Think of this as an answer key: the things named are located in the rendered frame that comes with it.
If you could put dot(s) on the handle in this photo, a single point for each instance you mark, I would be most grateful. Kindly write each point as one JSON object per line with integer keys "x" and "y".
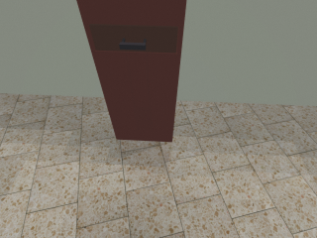
{"x": 132, "y": 46}

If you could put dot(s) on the drawer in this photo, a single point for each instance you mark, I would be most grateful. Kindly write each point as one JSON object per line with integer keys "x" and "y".
{"x": 159, "y": 39}

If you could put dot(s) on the cabinet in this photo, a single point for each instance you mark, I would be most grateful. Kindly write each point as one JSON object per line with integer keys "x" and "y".
{"x": 140, "y": 88}

